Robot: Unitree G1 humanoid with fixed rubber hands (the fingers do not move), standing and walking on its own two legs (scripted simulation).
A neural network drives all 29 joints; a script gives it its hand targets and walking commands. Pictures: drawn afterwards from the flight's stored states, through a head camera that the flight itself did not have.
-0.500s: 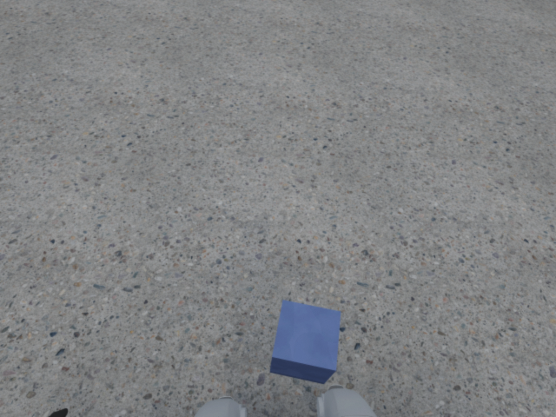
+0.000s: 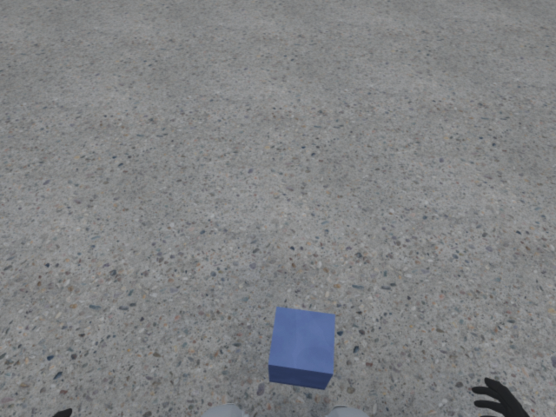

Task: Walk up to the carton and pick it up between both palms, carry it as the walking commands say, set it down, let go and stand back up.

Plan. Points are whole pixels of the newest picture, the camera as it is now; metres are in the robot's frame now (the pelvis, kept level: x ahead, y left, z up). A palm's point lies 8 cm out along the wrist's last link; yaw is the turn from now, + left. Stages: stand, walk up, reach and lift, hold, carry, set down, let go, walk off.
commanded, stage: walk up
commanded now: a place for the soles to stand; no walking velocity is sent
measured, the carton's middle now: (301, 349) +0.40 -0.05 -0.63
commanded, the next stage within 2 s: none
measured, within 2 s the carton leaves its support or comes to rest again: neither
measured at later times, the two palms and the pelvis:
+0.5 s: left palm out of the picture +0.10 +0.33 -0.07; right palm out of the picture +0.10 -0.34 -0.08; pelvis -0.01 -0.01 +0.00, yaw -3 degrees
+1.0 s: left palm out of the picture +0.11 +0.32 -0.07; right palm out of the picture +0.09 -0.34 -0.09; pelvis -0.01 -0.01 +0.01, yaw -5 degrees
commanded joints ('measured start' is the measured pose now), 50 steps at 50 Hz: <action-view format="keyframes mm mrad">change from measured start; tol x32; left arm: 1 6 309 54 -41 11 -36 21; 50 -108 164 -3 -17 -22 -7 4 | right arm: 1 -51 -180 -40 -58 -2 5 -11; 50 -54 -253 -41 29 -26 -35 -7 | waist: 1 -9 -186 -116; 50 -23 46 -108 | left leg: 1 -15 -36 -140 57 -194 -11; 8 105 295 -398 -492 -17 171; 15 7 -44 -104 -32 -74 -10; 22 168 263 -353 -467 4 155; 29 33 -44 -110 -36 4 -2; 50 193 187 -315 -460 -14 105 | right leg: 1 -2 -284 557 -320 150 -256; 9 -67 -5 -11 132 -111 -24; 15 64 -231 508 -266 254 -215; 23 -48 7 -7 131 -116 -24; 31 -48 -238 505 -310 157 -219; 37 -44 5 26 51 71 -28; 45 39 -230 552 -335 137 -219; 50 -120 -1 133 -29 78 -47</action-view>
